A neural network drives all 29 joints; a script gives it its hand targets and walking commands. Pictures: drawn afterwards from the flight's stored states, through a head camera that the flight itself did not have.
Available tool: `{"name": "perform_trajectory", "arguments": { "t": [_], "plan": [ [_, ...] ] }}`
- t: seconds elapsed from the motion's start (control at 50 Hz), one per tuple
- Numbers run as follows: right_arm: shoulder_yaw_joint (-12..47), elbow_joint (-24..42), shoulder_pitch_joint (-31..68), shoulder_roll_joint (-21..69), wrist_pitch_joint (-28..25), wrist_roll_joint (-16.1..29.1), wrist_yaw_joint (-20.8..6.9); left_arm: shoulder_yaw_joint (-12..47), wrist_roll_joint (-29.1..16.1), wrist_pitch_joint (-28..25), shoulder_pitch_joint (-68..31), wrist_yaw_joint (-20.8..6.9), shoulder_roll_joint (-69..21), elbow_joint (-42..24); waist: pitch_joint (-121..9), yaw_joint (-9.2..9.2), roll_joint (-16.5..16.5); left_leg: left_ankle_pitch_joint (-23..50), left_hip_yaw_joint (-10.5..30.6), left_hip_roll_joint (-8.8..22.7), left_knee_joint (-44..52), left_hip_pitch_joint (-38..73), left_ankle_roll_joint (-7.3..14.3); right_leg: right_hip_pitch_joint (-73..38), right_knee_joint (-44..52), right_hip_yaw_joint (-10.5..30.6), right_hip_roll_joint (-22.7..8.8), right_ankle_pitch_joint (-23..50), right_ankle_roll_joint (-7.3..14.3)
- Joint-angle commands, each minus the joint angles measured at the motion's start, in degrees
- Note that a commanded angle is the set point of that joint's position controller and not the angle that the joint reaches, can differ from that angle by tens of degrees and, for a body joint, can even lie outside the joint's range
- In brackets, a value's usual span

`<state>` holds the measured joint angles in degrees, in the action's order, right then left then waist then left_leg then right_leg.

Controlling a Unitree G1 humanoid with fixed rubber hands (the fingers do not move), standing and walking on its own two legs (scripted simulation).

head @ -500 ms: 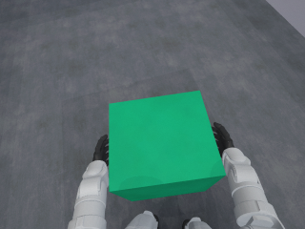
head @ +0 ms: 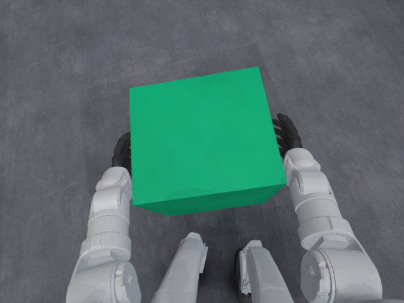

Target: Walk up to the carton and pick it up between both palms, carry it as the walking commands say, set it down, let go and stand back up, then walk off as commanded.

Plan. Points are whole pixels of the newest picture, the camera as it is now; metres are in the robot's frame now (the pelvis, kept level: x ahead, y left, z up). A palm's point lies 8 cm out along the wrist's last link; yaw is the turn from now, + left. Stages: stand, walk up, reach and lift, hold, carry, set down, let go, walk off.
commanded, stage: set down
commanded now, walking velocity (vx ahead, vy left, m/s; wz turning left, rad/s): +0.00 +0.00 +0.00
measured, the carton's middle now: (206, 154) +0.41 +0.08 -0.12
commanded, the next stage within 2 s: none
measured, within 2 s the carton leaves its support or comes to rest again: neither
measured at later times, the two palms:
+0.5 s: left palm (135, 165) +0.37 +0.26 -0.16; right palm (275, 149) +0.45 -0.09 -0.16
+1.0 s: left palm (148, 164) +0.40 +0.26 -0.24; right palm (270, 146) +0.49 -0.09 -0.24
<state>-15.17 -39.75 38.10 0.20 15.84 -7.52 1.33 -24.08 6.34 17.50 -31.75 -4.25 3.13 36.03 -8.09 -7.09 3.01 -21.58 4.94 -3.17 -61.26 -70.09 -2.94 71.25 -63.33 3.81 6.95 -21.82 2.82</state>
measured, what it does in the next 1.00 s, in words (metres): lowers itself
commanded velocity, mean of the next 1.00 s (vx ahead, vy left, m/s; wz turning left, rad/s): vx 0.00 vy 0.00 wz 0.00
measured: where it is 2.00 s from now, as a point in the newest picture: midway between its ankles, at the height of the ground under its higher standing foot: (216, 281)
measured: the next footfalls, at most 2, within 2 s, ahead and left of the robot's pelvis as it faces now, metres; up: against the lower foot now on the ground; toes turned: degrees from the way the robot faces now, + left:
none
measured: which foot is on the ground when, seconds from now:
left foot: down 0.00-1.00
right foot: down 0.00-1.00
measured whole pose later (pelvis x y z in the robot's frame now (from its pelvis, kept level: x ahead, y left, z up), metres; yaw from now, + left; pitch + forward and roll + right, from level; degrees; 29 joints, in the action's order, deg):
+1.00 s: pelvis -0.04 +0.01 -0.15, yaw +0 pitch +41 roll +3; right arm -14.2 -51.7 67.8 -11.0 17.3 -3.6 1.7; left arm -26.3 3.0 20.2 -56.7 1.5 7.4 40.9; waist -0.9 -6.6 3.8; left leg -28.2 3.1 -5.3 -93.7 -106.8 -3.6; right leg 108.0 -95.4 3.8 9.3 -27.9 0.4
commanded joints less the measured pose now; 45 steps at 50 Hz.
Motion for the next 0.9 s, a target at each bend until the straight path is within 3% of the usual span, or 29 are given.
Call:
{"name": "perform_trajectory", "arguments": {
  "t": [0.0, 0.06, 0.08, 0.12, 0.14, 0.18, 0.22, 0.24, 0.26, 0.3, 0.34, 0.36, 0.38, 0.4, 0.42, 0.48, 0.54, 0.58, 0.64, 0.66, 0.68, 0.72, 0.74, 0.76, 0.78, 0.82, 0.84, 0.86, 0.88],
  "plan": [
    [27.32, 2.65, 32.52, 59.16, -1.77, 4.00, -9.35, 26.50, -6.86, -3.22, -43.23, -14.53, -46.28, -8.30, -42.31, -2.77, 2.71, 11.29, -5.84, -3.85, 0.51, 8.53, 3.54, -33.26, 6.14, 4.79, -1.32, 13.00, -3.48],
    [27.40, 2.80, 31.69, 59.77, -1.94, 3.30, -9.23, 27.87, -7.20, -3.38, -42.55, -14.42, -49.14, -8.26, -46.13, -1.52, 3.58, 15.32, -5.37, -3.81, -0.95, 9.03, 3.17, -30.34, 3.27, 2.80, -0.33, 16.99, -3.22],
    [27.23, 3.97, 36.43, 58.46, -2.76, 5.39, -9.27, 28.96, -9.14, -4.11, -47.42, -14.27, -48.03, -10.08, -50.36, -1.63, -0.70, 13.86, -5.45, -3.70, -1.37, 10.99, 2.79, -27.40, 1.96, 2.99, 0.12, 13.67, -3.04],
    [26.17, 3.01, 37.54, 55.49, -3.05, 4.83, -9.57, 28.55, -8.27, -3.21, -45.45, -12.91, -50.41, -7.12, -47.82, -1.72, -0.77, 14.46, -5.32, -3.97, -1.69, 10.51, 2.02, -23.05, -0.01, 1.31, 0.95, 13.25, -2.43],
    [26.95, 1.36, 39.67, 57.35, -2.85, 6.50, -9.56, 26.76, -7.52, -3.56, -46.61, -12.72, -48.11, -7.04, -49.00, -4.66, -1.78, 13.34, -6.28, -3.93, -2.52, 9.16, 2.31, -23.06, -0.43, 1.84, 0.73, 12.26, -2.95],
    [24.05, -0.51, 37.43, 55.18, -2.50, 5.35, -9.64, 28.05, -7.22, -2.50, -47.51, -12.13, -48.81, -7.04, -47.75, -1.26, -3.53, 13.03, -5.34, -3.96, -2.33, 11.38, 2.17, -19.72, -1.01, 1.23, 0.78, 10.91, -2.49],
    [25.59, 2.01, 40.31, 52.30, -2.20, 4.27, -9.66, 25.89, -6.91, -1.95, -43.20, -11.52, -49.91, -2.40, -47.77, -1.99, 1.02, 13.33, -5.52, -4.27, -4.24, 7.42, 1.57, -17.94, -2.27, -0.02, 1.38, 11.18, -2.95],
    [27.32, 2.97, 40.33, 56.34, -2.89, 6.36, -9.84, 29.11, -9.69, -3.94, -49.77, -11.55, -48.67, -11.65, -53.09, -2.57, 2.10, 18.01, -5.31, -4.20, -6.46, 8.27, 2.19, -19.32, -4.45, 0.45, 1.45, 15.80, -2.87],
    [26.61, 1.57, 38.52, 56.83, -2.92, 6.25, -9.68, 29.40, -9.18, -4.00, -48.89, -11.12, -48.05, -10.14, -53.58, -0.65, 2.27, 21.15, -5.27, -4.12, -7.14, 9.42, 2.18, -18.40, -5.69, -0.54, 1.86, 19.28, -3.50],
    [26.49, -1.92, 38.86, 51.52, -3.27, 7.26, -9.63, 27.64, -8.80, -3.34, -45.37, -9.43, -49.62, -5.47, -54.04, -4.14, -2.57, 23.18, -5.44, -3.68, -7.21, 11.58, 0.78, -13.23, -7.12, -0.13, 2.42, 15.76, -2.52],
    [27.86, 1.11, 41.28, 53.53, -3.16, 7.77, -9.26, 27.89, -9.33, -3.76, -47.87, -9.54, -46.81, -8.15, -56.24, -3.56, 1.96, 21.81, -5.04, -4.06, -9.15, 9.99, 1.58, -14.98, -7.52, -0.26, 1.75, 16.79, -3.63],
    [28.17, -1.41, 39.65, 51.89, -3.12, 7.90, -9.45, 26.70, -8.72, -3.76, -46.46, -8.57, -45.96, -7.84, -55.33, -6.59, 0.80, 23.65, -5.39, -3.75, -10.20, 8.35, 1.19, -13.74, -9.05, 0.72, 1.95, 17.66, -3.19],
    [26.18, -0.02, 42.05, 51.99, -3.67, 7.75, -9.09, 27.96, -9.69, -3.87, -46.19, -8.67, -47.56, -5.27, -55.43, -2.34, 1.19, 22.90, -4.38, -3.57, -10.05, 9.63, 1.18, -10.64, -9.38, -0.20, 2.40, 15.89, -3.31],
    [26.18, -0.21, 41.92, 52.33, -3.96, 8.45, -9.39, 28.57, -10.03, -4.37, -48.56, -8.10, -46.84, -9.30, -56.45, -4.48, 1.63, 25.24, -4.80, -3.79, -11.38, 10.71, 0.93, -9.08, -11.13, -0.59, 3.01, 16.37, -3.52],
    [27.78, 3.42, 44.86, 50.83, -4.43, 10.03, -9.30, 30.20, -10.84, -3.95, -48.94, -7.48, -48.17, -8.62, -59.43, -2.94, 0.76, 26.96, -4.12, -3.29, -11.91, 14.65, 0.40, -7.09, -11.70, -1.75, 3.36, 15.33, -3.25],
    [26.87, -0.48, 47.73, 48.23, -3.89, 9.61, -9.08, 29.51, -11.13, -3.68, -51.53, -6.24, -47.81, -9.04, -56.89, -4.87, 0.41, 24.21, -3.94, -3.78, -12.97, 12.49, -0.06, -3.40, -13.20, -1.36, 3.67, 11.66, -2.98],
    [23.53, -2.96, 44.62, 48.78, -3.49, 7.59, -8.68, 28.70, -11.12, -3.23, -53.83, -6.16, -46.73, -7.26, -54.11, -0.66, 2.10, 23.17, -3.83, -3.74, -14.41, 10.75, 0.33, -1.29, -13.02, -2.16, 3.19, 11.49, -2.86],
    [25.85, 1.57, 51.51, 47.32, -3.76, 9.64, -8.25, 29.77, -13.14, -4.29, -60.42, -5.86, -44.54, -12.79, -61.43, -2.24, 1.17, 22.67, -4.62, -3.55, -16.34, 10.82, -0.04, -3.41, -15.52, -1.73, 3.59, 12.26, -2.98],
    [24.12, -1.97, 55.03, 44.64, -3.26, 9.16, -8.71, 27.63, -11.24, -2.91, -60.34, -5.35, -46.22, -6.69, -55.17, -3.93, 0.64, 16.01, -5.70, -4.08, -16.20, 5.94, -0.24, -0.37, -16.90, -2.56, 3.57, 6.61, -2.44],
    [22.07, -4.00, 54.71, 44.17, -3.12, 7.33, -8.46, 26.71, -10.47, -2.82, -61.50, -5.22, -45.33, -5.64, -53.56, -2.52, 2.11, 14.88, -4.85, -4.00, -17.06, 3.66, -0.28, 2.15, -17.27, -2.78, 3.70, 4.92, -2.46],
    [24.84, 0.03, 56.80, 47.45, -3.47, 10.86, -8.86, 27.80, -11.20, -3.56, -60.50, -4.96, -46.91, -9.91, -60.35, -5.50, 1.03, 21.09, -5.06, -3.78, -17.49, 8.80, 0.16, 0.24, -18.76, -2.52, 3.65, 9.51, -2.75],
    [21.68, -6.50, 53.97, 47.47, -2.08, 8.36, -8.70, 26.20, -10.40, -3.02, -64.83, -4.95, -44.48, -9.40, -58.37, -2.87, 1.15, 16.08, -6.42, -3.58, -18.43, 3.53, 0.08, -0.60, -18.16, -2.45, 3.25, 8.30, -2.45],
    [21.65, -6.80, 57.44, 45.86, -1.85, 8.59, -9.09, 24.62, -9.27, -2.39, -65.29, -4.32, -43.88, -6.49, -56.66, -4.13, 2.09, 12.36, -5.84, -3.22, -17.65, 2.92, -0.10, 1.63, -19.40, -3.11, 3.66, 4.77, -2.72],
    [21.08, -5.38, 58.75, 46.14, -1.44, 8.20, -8.65, 26.64, -11.20, -2.17, -69.72, -5.08, -44.84, -8.14, -58.22, -1.33, 1.91, 10.81, -6.58, -4.13, -19.19, 1.27, -0.13, 1.14, -19.48, -3.58, 3.73, 4.87, -2.48],
    [20.30, -4.19, 62.36, 45.21, -1.43, 7.63, -8.15, 24.22, -9.72, -1.85, -70.32, -5.57, -44.27, -6.76, -56.15, -3.81, 2.20, 9.07, -7.44, -4.12, -19.85, -4.18, 0.15, -0.74, -19.30, -2.48, 3.07, 5.06, -2.30],
    [19.57, -7.50, 57.62, 46.86, -1.09, 6.71, -8.18, 24.60, -10.19, -2.34, -70.29, -5.88, -43.43, -8.18, -58.34, -2.27, 1.97, 12.23, -7.99, -4.18, -21.21, -2.75, 0.21, -0.47, -20.49, -3.19, 3.29, 7.46, -2.37],
    [21.02, -6.97, 60.04, 48.90, -0.38, 7.70, -8.37, 21.50, -9.04, -2.55, -71.26, -5.70, -40.74, -9.77, -60.96, -7.12, 4.70, 11.56, -9.14, -4.03, -21.73, -3.44, 0.98, -3.56, -21.08, -2.18, 3.80, 7.63, -2.85],
    [21.90, -3.00, 63.88, 48.02, -0.52, 9.12, -8.26, 24.86, -11.05, -1.98, -72.27, -6.13, -43.52, -8.52, -64.57, -3.98, 3.93, 12.50, -8.26, -4.22, -21.76, -1.77, 0.79, -3.98, -22.15, -3.33, 3.65, 8.45, -2.98],
    [20.03, -5.68, 64.52, 45.62, -0.14, 8.36, -8.22, 23.15, -10.23, -1.38, -72.70, -6.01, -42.29, -7.39, -63.41, -4.76, 2.45, 9.87, -8.33, -3.97, -22.00, -2.33, 0.38, -0.78, -22.78, -3.59, 3.79, 5.43, -3.04]
  ]
}}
